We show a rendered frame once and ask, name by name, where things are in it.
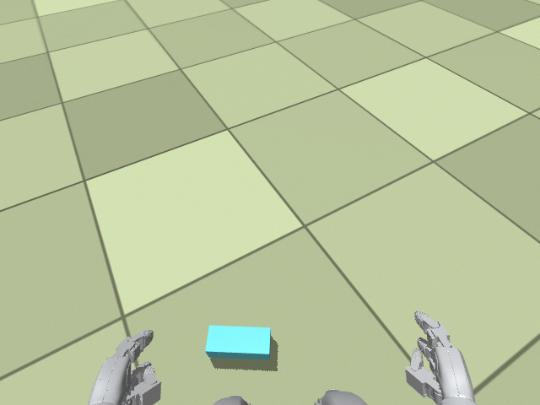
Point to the carton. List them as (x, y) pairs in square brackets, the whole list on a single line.
[(238, 342)]

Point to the right robot hand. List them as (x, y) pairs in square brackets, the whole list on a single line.
[(445, 360)]

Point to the left robot hand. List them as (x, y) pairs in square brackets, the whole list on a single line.
[(116, 382)]

